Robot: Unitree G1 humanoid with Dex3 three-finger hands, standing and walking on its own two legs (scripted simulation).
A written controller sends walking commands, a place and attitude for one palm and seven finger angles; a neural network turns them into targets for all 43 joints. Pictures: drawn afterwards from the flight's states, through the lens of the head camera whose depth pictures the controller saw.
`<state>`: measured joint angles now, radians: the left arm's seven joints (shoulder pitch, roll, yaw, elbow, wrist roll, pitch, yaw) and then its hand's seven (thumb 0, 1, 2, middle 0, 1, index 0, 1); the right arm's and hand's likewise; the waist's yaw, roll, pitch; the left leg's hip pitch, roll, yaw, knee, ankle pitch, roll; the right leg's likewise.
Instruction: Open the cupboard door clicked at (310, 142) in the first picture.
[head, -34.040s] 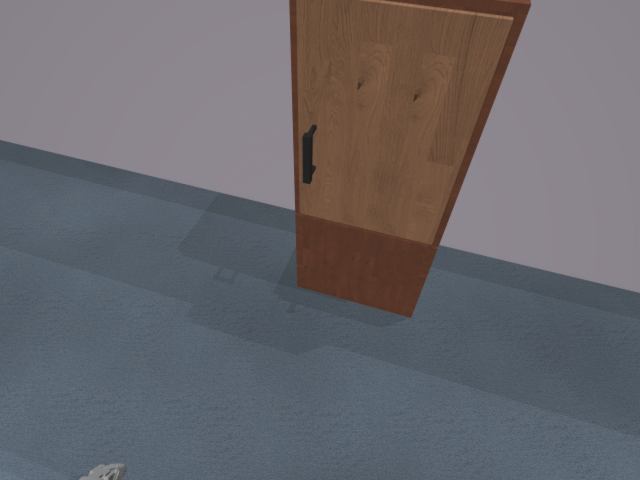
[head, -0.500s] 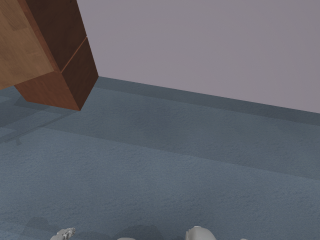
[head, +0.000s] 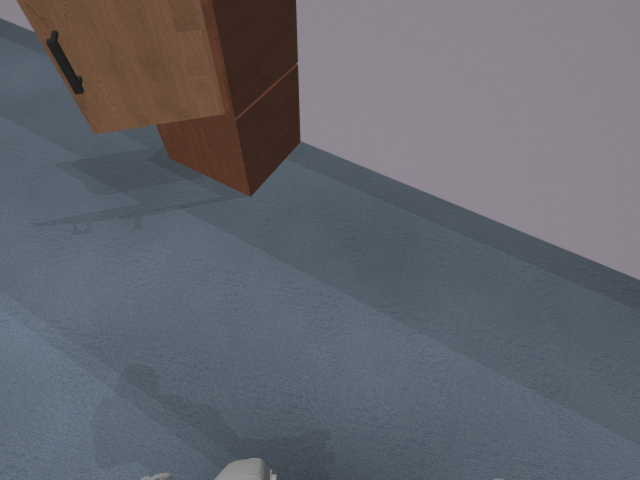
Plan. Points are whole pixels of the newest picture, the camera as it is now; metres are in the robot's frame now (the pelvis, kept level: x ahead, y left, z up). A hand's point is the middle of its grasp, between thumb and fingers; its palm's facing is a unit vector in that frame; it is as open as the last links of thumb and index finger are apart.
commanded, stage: turn to face it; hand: left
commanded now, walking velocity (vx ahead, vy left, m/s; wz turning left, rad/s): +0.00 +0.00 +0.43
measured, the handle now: (66, 63) +1.01 +0.71 -0.10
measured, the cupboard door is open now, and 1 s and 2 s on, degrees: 46 46 46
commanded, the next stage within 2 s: take the last steps up to it in 0.46 s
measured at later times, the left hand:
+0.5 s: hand out of the picture +0.06 +0.18 -0.16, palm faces +0.19 -0.95 -0.27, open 7.4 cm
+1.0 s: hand out of the picture -0.02 +0.22 -0.18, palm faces +0.38 -0.91 -0.19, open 7.4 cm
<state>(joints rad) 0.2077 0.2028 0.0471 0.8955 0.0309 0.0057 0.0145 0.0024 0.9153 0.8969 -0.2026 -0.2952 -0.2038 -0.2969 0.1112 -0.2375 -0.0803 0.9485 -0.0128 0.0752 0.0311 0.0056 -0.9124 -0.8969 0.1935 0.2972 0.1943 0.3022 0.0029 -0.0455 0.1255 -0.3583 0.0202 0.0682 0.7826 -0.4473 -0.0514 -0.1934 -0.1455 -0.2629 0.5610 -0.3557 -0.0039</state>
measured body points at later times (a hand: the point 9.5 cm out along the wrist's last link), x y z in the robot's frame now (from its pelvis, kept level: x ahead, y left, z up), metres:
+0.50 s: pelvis +0.02 -0.03 -0.01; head +0.06 -0.05 +0.44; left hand +0.05 +0.23 -0.14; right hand +0.13 -0.26 -0.17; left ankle -0.03 +0.11 -0.69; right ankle +0.02 -0.13 -0.74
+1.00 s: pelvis +0.05 +0.03 +0.00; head +0.08 +0.06 +0.45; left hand -0.04 +0.26 -0.16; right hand +0.19 -0.17 -0.14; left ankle +0.00 +0.10 -0.74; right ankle +0.05 -0.10 -0.66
